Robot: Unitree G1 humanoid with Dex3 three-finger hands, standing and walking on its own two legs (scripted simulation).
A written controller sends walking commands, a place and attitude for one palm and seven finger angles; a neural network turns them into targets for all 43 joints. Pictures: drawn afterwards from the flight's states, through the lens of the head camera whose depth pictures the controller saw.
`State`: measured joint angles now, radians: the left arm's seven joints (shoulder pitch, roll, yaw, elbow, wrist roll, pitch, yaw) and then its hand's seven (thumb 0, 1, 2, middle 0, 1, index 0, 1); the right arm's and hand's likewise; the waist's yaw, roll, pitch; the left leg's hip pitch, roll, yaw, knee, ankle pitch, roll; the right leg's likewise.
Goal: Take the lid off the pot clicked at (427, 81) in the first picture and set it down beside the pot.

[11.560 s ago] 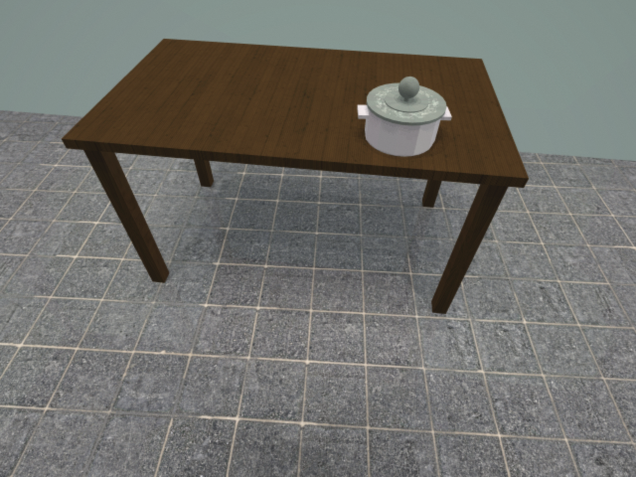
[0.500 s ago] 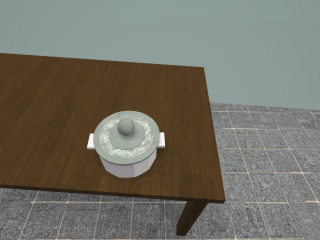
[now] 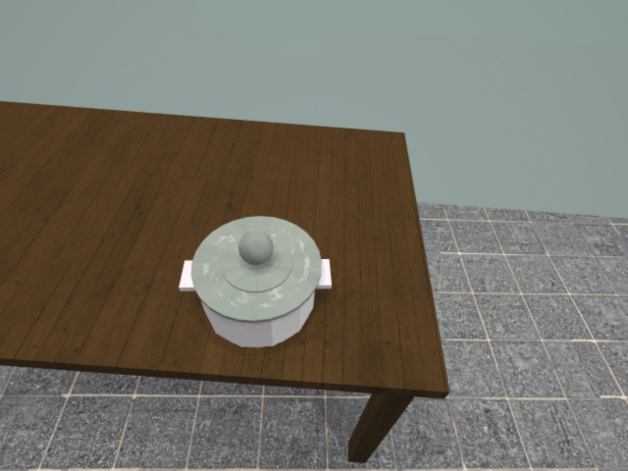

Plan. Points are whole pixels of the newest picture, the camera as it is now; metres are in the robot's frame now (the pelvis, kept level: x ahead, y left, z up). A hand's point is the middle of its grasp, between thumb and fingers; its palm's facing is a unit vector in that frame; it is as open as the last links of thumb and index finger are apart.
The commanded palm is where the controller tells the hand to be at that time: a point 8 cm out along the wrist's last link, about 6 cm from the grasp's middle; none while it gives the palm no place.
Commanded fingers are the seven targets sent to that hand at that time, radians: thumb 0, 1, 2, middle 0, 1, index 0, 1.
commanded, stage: look again from close up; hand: left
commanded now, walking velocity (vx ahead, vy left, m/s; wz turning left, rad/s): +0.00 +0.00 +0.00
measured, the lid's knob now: (255, 247) +0.41 +0.12 +0.03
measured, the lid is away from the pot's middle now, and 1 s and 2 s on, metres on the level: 0.00 0.00 0.00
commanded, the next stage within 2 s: shuffle to correct the standing spot in 0.40 s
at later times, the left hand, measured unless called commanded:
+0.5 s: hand out of the picture -0.04 +0.15 -0.18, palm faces +0.03 -0.99 -0.13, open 7.4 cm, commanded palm none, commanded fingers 0.00 0.90 0.90 -0.20 -0.30 -0.20 -0.30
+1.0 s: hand out of the picture -0.05 +0.17 -0.18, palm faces +0.00 -0.98 -0.22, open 7.4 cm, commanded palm none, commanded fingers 0.00 0.90 0.90 -0.20 -0.30 -0.20 -0.30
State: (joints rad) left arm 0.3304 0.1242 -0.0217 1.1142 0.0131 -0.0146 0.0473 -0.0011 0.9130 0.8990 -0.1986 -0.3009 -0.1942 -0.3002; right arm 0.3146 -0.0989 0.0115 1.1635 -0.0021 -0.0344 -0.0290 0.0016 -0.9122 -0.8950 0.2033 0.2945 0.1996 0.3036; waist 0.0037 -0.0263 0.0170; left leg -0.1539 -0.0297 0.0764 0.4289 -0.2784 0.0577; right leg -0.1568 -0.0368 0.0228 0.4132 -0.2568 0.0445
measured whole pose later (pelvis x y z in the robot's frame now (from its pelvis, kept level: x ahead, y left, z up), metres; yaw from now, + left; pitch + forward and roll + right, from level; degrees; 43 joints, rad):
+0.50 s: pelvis +0.00 +0.01 +0.00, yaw +0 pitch +0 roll -1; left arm 0.34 0.12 -0.02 1.12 0.01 -0.01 0.05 0.00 0.91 0.90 -0.20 -0.30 -0.19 -0.30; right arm 0.32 -0.09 0.01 1.16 0.00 -0.04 -0.03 0.00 -0.91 -0.89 0.20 0.29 0.20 0.30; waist 0.00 -0.03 0.02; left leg -0.16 -0.04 0.08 0.43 -0.28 0.07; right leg -0.16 -0.05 0.02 0.41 -0.25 0.06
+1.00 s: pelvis -0.05 -0.01 -0.01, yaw -1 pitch -1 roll +0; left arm 0.30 0.17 0.01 1.05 0.03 0.03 0.05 0.00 0.91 0.90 -0.20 -0.30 -0.19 -0.30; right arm 0.24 -0.14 -0.03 1.09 0.00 0.01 -0.02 0.01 -0.93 -0.89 0.20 0.29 0.20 0.30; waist 0.00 -0.01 0.05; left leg -0.26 -0.01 0.09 0.52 -0.25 0.05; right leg -0.28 -0.02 0.03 0.52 -0.23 0.03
